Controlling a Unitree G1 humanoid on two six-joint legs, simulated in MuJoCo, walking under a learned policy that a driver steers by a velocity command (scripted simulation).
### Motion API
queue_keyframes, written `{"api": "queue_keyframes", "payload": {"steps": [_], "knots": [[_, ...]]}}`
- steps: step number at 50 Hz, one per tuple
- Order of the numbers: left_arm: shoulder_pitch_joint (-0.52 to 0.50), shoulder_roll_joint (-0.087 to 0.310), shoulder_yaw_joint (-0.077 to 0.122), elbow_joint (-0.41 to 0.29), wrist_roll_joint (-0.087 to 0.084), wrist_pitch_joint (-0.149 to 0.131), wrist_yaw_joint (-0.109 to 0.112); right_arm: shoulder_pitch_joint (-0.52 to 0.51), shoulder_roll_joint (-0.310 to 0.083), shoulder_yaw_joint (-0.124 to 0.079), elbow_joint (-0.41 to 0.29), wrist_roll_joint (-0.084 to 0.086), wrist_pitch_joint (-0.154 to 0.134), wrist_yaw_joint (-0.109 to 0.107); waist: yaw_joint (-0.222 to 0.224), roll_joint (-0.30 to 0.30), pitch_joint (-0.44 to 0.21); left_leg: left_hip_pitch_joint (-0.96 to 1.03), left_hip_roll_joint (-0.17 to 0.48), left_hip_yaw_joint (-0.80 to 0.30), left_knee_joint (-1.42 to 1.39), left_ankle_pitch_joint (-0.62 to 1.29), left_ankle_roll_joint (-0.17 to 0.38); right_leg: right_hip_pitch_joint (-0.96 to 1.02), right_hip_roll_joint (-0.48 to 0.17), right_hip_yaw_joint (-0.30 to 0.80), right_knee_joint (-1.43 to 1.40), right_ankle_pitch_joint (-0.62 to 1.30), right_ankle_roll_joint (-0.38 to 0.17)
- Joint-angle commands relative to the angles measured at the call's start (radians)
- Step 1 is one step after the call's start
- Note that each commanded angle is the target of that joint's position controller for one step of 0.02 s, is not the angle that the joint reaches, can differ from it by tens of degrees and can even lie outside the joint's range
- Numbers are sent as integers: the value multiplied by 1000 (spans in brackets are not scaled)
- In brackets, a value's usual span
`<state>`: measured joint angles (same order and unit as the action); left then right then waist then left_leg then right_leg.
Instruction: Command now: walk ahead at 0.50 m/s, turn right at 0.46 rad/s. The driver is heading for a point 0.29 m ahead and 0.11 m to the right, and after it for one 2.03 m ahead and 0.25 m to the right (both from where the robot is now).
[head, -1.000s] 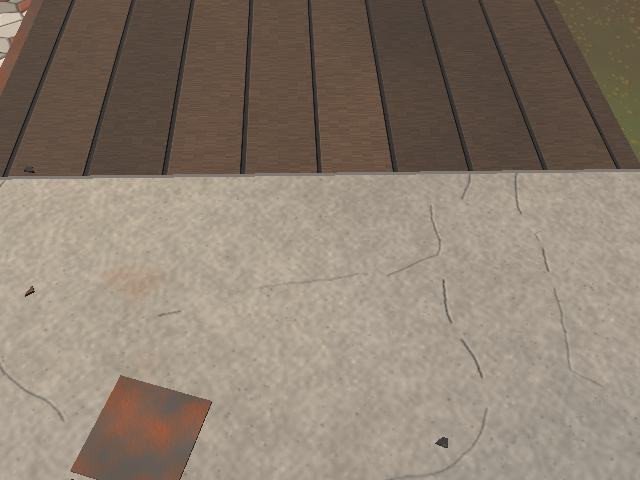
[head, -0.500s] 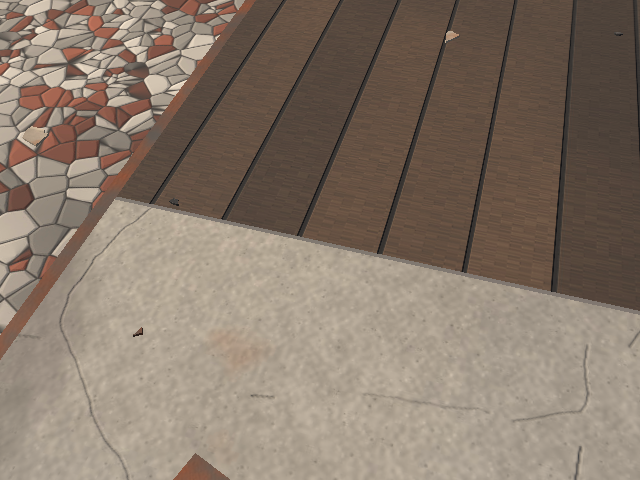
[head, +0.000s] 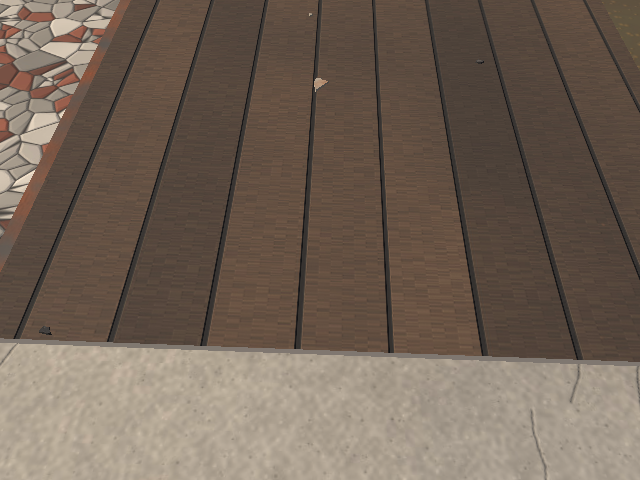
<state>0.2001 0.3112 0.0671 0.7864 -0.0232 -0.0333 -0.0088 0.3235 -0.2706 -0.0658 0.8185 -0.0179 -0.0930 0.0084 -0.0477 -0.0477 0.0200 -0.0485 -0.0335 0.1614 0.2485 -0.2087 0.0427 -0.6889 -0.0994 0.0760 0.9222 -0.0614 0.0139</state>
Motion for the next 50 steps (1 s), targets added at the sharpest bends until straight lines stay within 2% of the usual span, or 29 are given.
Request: {"api": "queue_keyframes", "payload": {"steps": [1, 4, 7, 9, 10, 11, 12, 13, 14, 15, 16, 17, 18, 21, 26, 29, 33, 34, 35, 36, 37, 38, 39, 40, 41, 42, 44, 46, 50], "knots": [[-55, 11, -6, -73, 4, -10, -20, -80, -148, -33, -64, 6, -16, -14, 13, 88, 50, -57, 272, -58, -143, 278, 127, 32, -14, -26, -146, 136, -8], [-151, 6, -13, -122, 4, -10, -38, -24, -172, -42, -31, 20, 1, -19, -22, 72, 83, 41, 304, -22, -124, 299, 119, 1, -8, -60, -244, 119, -34], [-191, 22, -8, -164, 3, -8, -54, -4, -194, -51, -11, 34, 27, -21, -16, 86, 79, 147, 329, 11, -42, 472, 96, 4, 21, -108, -293, 4, -73], [-139, 56, 11, -171, 3, -2, -58, -17, -223, -59, -15, 39, 43, -29, 31, 126, 14, 178, 325, 40, 106, 819, 73, 127, 89, -172, -289, -104, -112], [-40, 89, 31, -153, 1, 0, -55, -27, -232, -61, -19, 40, 52, -34, 90, 134, -47, 160, 310, 56, 256, 936, 57, 260, 133, -196, -298, -134, -138], [123, 144, 64, -111, -1, 3, -42, -39, -224, -55, -25, 42, 56, -38, 178, 111, -132, 53, 270, 79, 475, 887, 22, 509, 169, -183, -365, -78, -178], [252, 241, 95, -86, -5, 16, -18, -6, -162, -31, -47, 11, 45, -38, 205, -51, -226, -222, 210, 79, 800, 427, -26, 815, 1, 91, -380, -42, -246], [185, 300, 96, -118, -11, 6, -18, 47, -54, 6, -100, 2, 12, -22, 96, -238, -340, -626, -19, -80, 1134, -364, -83, 1088, -221, 682, -544, -253, -453], [201, 208, 68, -131, -2, -7, -25, -64, -151, -12, -109, 37, -27, -5, 173, -82, -361, -728, 29, -264, 1170, -348, -55, 1086, -232, 710, -634, -302, -417], [176, 165, 56, -125, 6, -19, -25, -140, -166, -15, -138, 66, -46, 2, 168, -45, -226, -768, 69, -254, 1125, -267, -29, 976, -198, 562, -637, -242, -374], [116, 144, 49, -128, 6, -27, -25, -145, -149, -12, -133, 52, -52, -5, 113, 48, -130, -728, 113, -250, 1023, -192, -25, 819, -151, 445, -639, -128, -338], [58, 106, 38, -139, 8, -29, -21, -141, -159, -19, -121, 24, -48, -12, 79, 46, -94, -663, 143, -250, 934, -151, -34, 709, -115, 360, -647, -26, -318], [26, 96, 32, -157, 20, -30, -15, -121, -160, -23, -116, 15, -36, -10, 49, 19, -74, -600, 155, -253, 903, -122, -43, 627, -91, 323, -669, 42, -315], [29, 119, 39, -157, 15, -34, -1, -117, -126, -19, -121, 2, -7, -11, 28, 21, -51, -555, 144, -225, 781, -61, -92, 506, -60, 246, -705, 164, -324], [95, 122, 36, -116, 10, -30, 19, -280, -67, 10, -152, 8, -9, 3, 102, -18, -15, -475, 100, -188, 408, 297, -115, 439, 13, 108, -710, 87, -244], [151, 132, 36, -82, 6, -30, 16, -350, -87, 8, -172, 25, -19, 16, 135, -27, 8, -467, 85, -198, 317, 349, -94, 495, -32, 152, -695, 5, -236], [173, 142, 40, -49, 12, -22, 18, -348, -120, 1, -181, 29, -25, 31, 123, -51, 27, -534, 88, -196, 267, 209, -21, 680, -123, 181, -629, 108, -213], [165, 145, 42, -44, 13, -19, 19, -321, -128, -2, -176, 31, -25, 33, 106, -59, 20, -506, 77, -182, 260, 160, 0, 708, -126, 167, -598, 202, -200], [145, 147, 41, -46, 13, -16, 21, -252, -144, -12, -158, 30, -25, 32, 64, -56, -18, -409, 46, -152, 237, 142, 27, 718, -103, 130, -516, 379, -181], [138, 132, 34, -49, 19, -12, 24, -126, -176, -30, -120, 25, -25, 29, 3, -29, -112, -230, 28, -141, 234, 174, 60, 697, -50, 76, -351, 509, -156], [149, 99, 17, -70, 38, -9, 31, 28, -228, -41, -97, 19, -23, 28, -49, 71, -252, 32, 168, -338, 249, 219, 125, 550, 11, 22, -74, 315, -120], [278, 19, -5, -85, 30, -28, 22, 86, -307, -63, -75, 22, -16, 36, 14, 362, -333, 358, 360, -825, 141, 9, 301, 140, 185, -37, 269, -325, -29], [226, 85, -1, -85, 22, -46, 16, 83, -213, -40, -78, 50, -13, 42, -22, 283, -310, 388, 366, -972, 36, -233, 289, -13, 153, 59, 359, -476, -32], [107, 130, 11, -111, 0, -61, 8, 22, -167, -27, -95, 44, -9, 36, -36, 192, -166, 273, 340, -840, 22, -231, 245, -73, 105, 62, 362, -391, -42], [36, 118, 6, -127, 5, -73, 8, -20, -162, -24, -109, 28, -3, 32, -27, 94, -101, 158, 297, -739, 14, -139, 222, -52, 73, 42, 317, -326, -47], [2, 111, 9, -139, 24, -81, 9, -45, -150, -19, -115, 24, 2, 29, -7, 61, -44, 67, 265, -671, 0, -21, 222, -40, 50, 31, 243, -285, -39], [21, 93, 12, -143, 42, -80, 9, -57, -133, -12, -121, 19, 4, 21, 34, 110, -53, -3, 211, -593, -23, 132, 217, 46, 29, 26, 137, -236, -21], [24, 72, 9, -144, 41, -69, 11, -46, -144, -16, -121, 29, 6, 11, 45, 124, -52, -47, 199, -547, -37, 210, 229, 60, 32, 6, 55, -232, 8], [-107, 38, -4, -176, 37, -64, 16, -2, -182, -31, -104, 37, 18, -14, 10, 118, -13, -134, 154, -473, -49, 228, 199, 85, 58, -5, -191, -22, 51]]}}
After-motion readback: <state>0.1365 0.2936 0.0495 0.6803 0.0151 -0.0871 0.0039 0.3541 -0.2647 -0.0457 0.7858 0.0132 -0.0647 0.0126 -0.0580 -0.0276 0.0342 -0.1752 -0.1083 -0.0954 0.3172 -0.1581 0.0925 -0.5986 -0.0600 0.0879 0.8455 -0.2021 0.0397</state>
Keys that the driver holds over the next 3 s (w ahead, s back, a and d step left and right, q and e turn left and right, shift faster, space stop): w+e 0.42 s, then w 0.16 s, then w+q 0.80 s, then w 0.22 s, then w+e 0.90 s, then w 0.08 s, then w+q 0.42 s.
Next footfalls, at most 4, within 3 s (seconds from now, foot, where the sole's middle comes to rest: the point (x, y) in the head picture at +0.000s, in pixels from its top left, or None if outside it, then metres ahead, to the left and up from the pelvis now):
0.22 right None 0.29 -0.15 -0.78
0.72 left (326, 424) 0.62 -0.02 -0.78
1.24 right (422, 329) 0.85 -0.27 -0.78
1.72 left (298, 253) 1.10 0.03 -0.78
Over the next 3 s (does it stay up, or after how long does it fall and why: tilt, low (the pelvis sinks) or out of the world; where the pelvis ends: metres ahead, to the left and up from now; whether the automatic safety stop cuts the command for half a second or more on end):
stays up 1.67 -0.18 0.00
